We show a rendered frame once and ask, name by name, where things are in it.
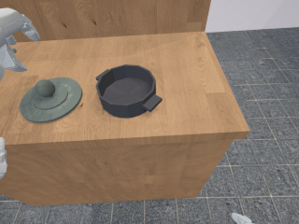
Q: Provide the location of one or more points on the table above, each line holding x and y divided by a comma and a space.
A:
90, 156

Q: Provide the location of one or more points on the robot right hand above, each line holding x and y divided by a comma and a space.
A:
239, 219

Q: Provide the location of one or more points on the robot left hand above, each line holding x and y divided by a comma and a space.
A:
12, 21

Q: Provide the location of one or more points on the pot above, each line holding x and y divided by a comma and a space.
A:
127, 91

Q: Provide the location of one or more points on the lid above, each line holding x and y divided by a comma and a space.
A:
66, 98

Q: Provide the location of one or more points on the knob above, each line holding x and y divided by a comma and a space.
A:
45, 88

